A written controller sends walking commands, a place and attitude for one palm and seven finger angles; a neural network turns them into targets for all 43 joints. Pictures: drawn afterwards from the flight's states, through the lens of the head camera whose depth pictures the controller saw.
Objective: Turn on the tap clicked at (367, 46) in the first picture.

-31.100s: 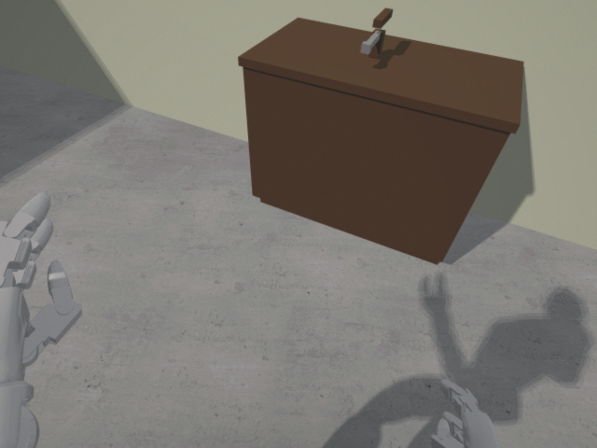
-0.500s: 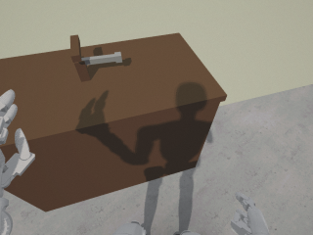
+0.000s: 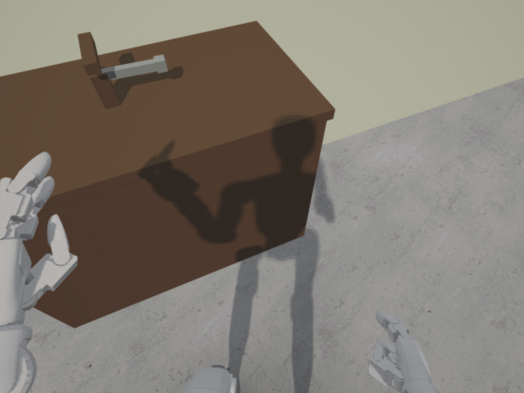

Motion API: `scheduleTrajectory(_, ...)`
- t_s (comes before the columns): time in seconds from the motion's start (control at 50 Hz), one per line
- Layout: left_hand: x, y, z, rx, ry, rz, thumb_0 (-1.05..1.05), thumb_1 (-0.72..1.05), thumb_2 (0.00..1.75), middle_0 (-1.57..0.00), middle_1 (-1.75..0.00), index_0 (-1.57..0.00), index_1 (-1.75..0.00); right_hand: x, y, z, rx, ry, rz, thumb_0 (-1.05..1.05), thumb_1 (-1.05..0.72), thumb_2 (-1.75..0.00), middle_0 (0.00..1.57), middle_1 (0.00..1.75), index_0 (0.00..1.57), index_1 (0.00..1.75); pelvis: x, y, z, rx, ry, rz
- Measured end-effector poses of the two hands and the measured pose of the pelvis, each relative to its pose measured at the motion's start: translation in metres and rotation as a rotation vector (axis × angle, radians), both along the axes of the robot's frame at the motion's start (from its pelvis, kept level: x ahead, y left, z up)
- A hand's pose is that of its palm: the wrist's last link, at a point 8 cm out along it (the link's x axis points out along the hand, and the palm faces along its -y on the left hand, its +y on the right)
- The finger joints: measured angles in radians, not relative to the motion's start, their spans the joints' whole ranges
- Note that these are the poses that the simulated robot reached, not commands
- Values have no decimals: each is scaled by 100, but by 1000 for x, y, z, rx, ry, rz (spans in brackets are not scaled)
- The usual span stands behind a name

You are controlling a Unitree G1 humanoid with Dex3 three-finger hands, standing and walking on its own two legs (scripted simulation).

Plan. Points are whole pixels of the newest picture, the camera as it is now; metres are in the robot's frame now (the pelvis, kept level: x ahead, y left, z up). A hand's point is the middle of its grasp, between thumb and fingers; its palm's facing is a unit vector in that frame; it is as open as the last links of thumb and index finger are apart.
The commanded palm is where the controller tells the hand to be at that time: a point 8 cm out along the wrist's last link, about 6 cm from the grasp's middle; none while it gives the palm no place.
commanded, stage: stop stepping back and stand still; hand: left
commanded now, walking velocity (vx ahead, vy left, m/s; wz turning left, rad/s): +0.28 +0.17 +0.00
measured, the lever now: (160, 63) +0.78 +0.30 +0.05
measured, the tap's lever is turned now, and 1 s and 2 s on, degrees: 86 86 86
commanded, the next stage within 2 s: stand and check the lever's angle in 0.62 s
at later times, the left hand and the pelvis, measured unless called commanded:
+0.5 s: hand (40, 330) +0.16 +0.22 +0.15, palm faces +0.44 -0.84 -0.32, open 7.4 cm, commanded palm +0.09 +0.27 +0.18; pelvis -0.05 -0.01 -0.01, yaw +2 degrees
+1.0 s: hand (20, 312) +0.18 +0.25 +0.15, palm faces +0.41 -0.84 -0.36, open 7.4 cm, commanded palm +0.12 +0.29 +0.18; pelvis -0.04 +0.01 +0.00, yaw +2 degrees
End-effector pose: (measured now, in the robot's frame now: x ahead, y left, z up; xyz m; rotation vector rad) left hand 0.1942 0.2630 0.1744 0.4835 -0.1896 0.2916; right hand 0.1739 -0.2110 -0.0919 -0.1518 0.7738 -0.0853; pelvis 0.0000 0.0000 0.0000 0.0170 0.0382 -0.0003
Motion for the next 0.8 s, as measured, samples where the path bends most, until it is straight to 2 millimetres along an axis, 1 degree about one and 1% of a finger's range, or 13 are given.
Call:
scheduleTrajectory(0.08, -20, 1, -1, 36, 52, -28, 1, 89, 90, -22, -31, -21, -30, -31, -26, 16, -47, -32, -82, 2, -91, -90, 20, 30, 21, 30, -14, -2, 2, 15, 0, -9)
scheduleTrajectory(0.12, -32, 7, 1, 40, 33, -17, 1, 89, 90, -22, -31, -22, -30, -46, -38, 20, -88, -42, -106, 2, -91, -90, 20, 30, 20, 30, -20, 0, 0, 3, -4, 2)
scheduleTrajectory(0.18, -52, 21, 4, 28, -37, 17, 1, 89, 90, -22, -31, -22, -30, -66, -52, 20, -155, -34, -121, 2, -91, -90, 20, 30, 20, 30, -30, 6, -6, -23, -19, 30)
scheduleTrajectory(0.26, -76, 37, 4, -11, -77, 112, 1, 89, 90, -22, -31, -21, -30, -88, -53, 21, -172, -17, -127, 2, -91, -90, 20, 30, 20, 30, -38, 8, -2, -8, -52, 21)
scheduleTrajectory(0.32, -85, 40, 2, -36, -80, 177, 1, 89, 90, -21, -31, -21, -30, -96, -46, 15, -138, -25, -114, 2, -91, -90, 19, 30, 20, 30, -40, 5, 1, -16, -61, 37)
scheduleTrajectory(0.38, -86, 32, -2, -52, -95, 196, 1, 90, 90, -21, -31, -21, -30, -97, -36, 3, -93, -20, -71, 2, -91, -90, 20, 30, 20, 30, -43, -3, -3, -4, -69, 41)
scheduleTrajectory(0.44, -81, 15, -9, -77, -85, 166, 1, 90, 90, -21, -31, -20, -30, -92, -29, -7, -59, -10, -28, 2, -91, -90, 20, 30, 20, 30, -50, -10, -7, -20, -80, 40)
scheduleTrajectory(0.5, -76, -1, -9, -93, -79, 103, 1, 90, 90, -21, -31, -20, -30, -88, -25, -8, -34, -2, -13, 2, -91, -90, 20, 30, 20, 30, -54, -13, -6, -20, -79, 43)
scheduleTrajectory(0.54, -75, -6, -4, -78, -79, 66, 1, 89, 90, -21, -31, -21, -30, -85, -24, -3, -29, -7, -13, 2, -91, -90, 20, 30, 20, 30, -54, -14, -4, -11, -75, 37)
scheduleTrajectory(0.6, -77, -3, 5, -28, -94, 42, 1, 89, 90, -21, -31, -21, -30, -78, -25, 5, -42, -35, -19, 2, -91, -90, 20, 30, 21, 30, -53, -14, -4, -10, -72, 35)
scheduleTrajectory(0.68, -82, 11, 11, 6, -99, 77, 1, 89, 90, -22, -31, -21, -30, -69, -29, 11, -61, -57, -35, 2, -91, -90, 20, 30, 21, 30, -48, -10, -3, -14, -78, 28)
scheduleTrajectory(0.74, -83, 21, 8, -5, -73, 124, 1, 89, 90, -21, -31, -21, -30, -61, -30, 13, -71, -65, -29, 2, -91, -90, 20, 30, 20, 30, -43, -7, -1, -20, -69, 29)
scheduleTrajectory(0.8, -80, 26, -2, -41, -43, 152, 1, 89, 90, -21, -31, -21, -30, -53, -29, 15, -82, -65, -12, 2, -91, -90, 20, 30, 20, 30, -41, -3, 0, -26, -64, 30)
